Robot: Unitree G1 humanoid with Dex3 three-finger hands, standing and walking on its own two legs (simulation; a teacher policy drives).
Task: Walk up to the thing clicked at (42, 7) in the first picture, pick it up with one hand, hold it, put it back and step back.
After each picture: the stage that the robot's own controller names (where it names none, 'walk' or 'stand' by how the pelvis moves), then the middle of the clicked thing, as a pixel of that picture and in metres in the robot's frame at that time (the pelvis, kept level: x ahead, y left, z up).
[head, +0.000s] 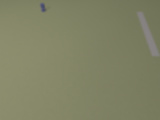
stand; (42, 7) +2.26 +0.70 -0.72
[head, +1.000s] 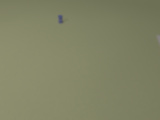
walk; (60, 19) +2.16 +0.33 -0.69
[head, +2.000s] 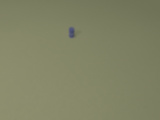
walk; (71, 32) +1.52 +0.11 -0.71
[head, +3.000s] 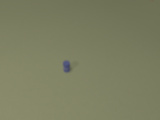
walk; (66, 66) +1.01 +0.16 -0.72
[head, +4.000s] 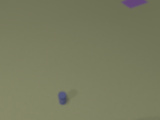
walk; (62, 98) +0.66 +0.17 -0.71
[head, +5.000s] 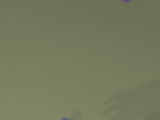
walk; out of the picture +0.41 +0.20 -0.70
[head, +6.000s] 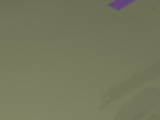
stand; out of the picture +0.35 +0.20 -0.72
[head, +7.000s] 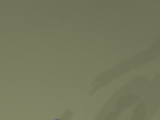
stand; out of the picture +0.36 +0.22 -0.71
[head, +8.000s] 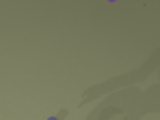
walk; out of the picture +0.38 +0.19 -0.69
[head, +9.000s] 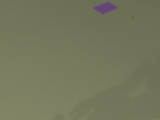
walk; out of the picture +0.41 +0.17 -0.70
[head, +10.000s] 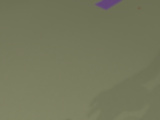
walk; out of the picture +0.36 +0.23 -0.69
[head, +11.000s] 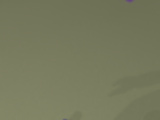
stand; out of the picture +0.39 +0.21 -0.70
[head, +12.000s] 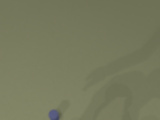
stand; (54, 116) +0.36 +0.20 -0.69
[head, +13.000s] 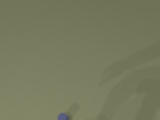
stand; (63, 119) +0.34 +0.24 -0.69
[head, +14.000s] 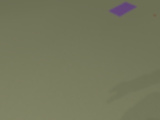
stand; out of the picture +0.34 +0.23 -0.72
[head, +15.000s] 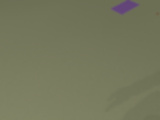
stand; out of the picture +0.34 +0.23 -0.72
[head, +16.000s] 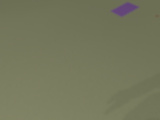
stand; out of the picture +0.34 +0.23 -0.72
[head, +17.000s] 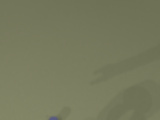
go down; out of the picture +0.35 +0.23 -0.69
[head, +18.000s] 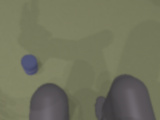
go down; (30, 65) +0.45 +0.20 -0.30
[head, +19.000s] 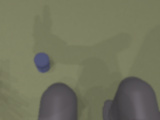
close in; (42, 63) +0.46 +0.17 -0.31
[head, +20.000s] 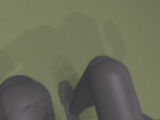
close in; out of the picture +0.46 +0.22 -0.24
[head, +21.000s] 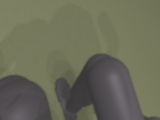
close; out of the picture +0.44 +0.22 -0.24
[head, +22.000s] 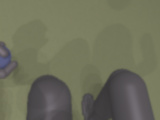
lift; out of the picture +0.38 +0.25 -0.17
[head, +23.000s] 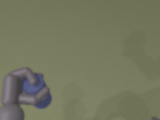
lift; (38, 92) +0.32 +0.17 +0.00
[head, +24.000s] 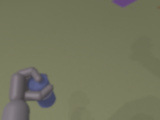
hold; (42, 91) +0.33 +0.17 +0.01
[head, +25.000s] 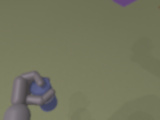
hold; (44, 95) +0.32 +0.17 -0.01
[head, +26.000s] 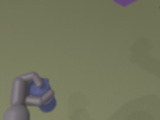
crouch; (43, 96) +0.32 +0.17 -0.01
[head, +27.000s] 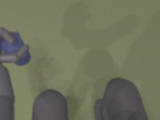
crouch; (16, 50) +0.46 +0.20 -0.11
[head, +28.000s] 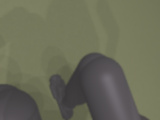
lower; out of the picture +0.47 +0.23 -0.24
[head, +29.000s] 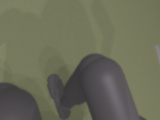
lower; out of the picture +0.46 +0.25 -0.25
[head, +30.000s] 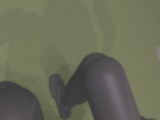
lower; out of the picture +0.46 +0.24 -0.25
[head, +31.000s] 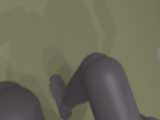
lower; out of the picture +0.46 +0.24 -0.25
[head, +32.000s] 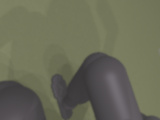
loosen; out of the picture +0.46 +0.23 -0.26
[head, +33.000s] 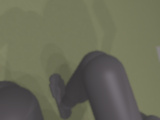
withdraw; out of the picture +0.46 +0.23 -0.25
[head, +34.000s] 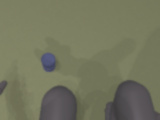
walk; (48, 63) +0.47 +0.17 -0.34
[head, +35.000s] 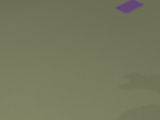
stand; out of the picture +0.37 +0.18 -0.66
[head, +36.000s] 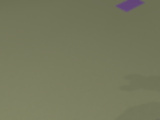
stand; out of the picture +0.38 +0.19 -0.67
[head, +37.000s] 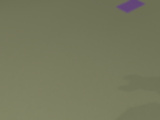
stand; out of the picture +0.38 +0.18 -0.67
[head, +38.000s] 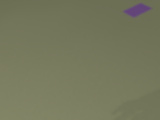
stand; out of the picture +0.39 +0.19 -0.72
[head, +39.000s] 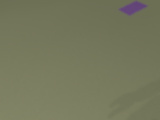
stand; out of the picture +0.36 +0.20 -0.72
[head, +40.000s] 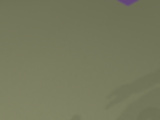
walk; out of the picture +0.37 +0.20 -0.72
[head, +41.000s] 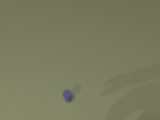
walk; (67, 96) +0.56 +0.21 -0.71
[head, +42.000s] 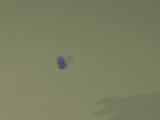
walk; (61, 63) +0.88 +0.22 -0.71
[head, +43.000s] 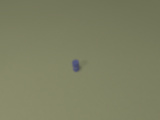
stand; (75, 65) +1.00 +0.17 -0.71
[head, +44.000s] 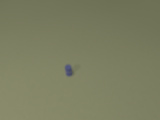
stand; (68, 70) +1.00 +0.20 -0.72
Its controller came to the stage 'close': yes
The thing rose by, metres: 0.71
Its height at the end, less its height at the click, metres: +0.00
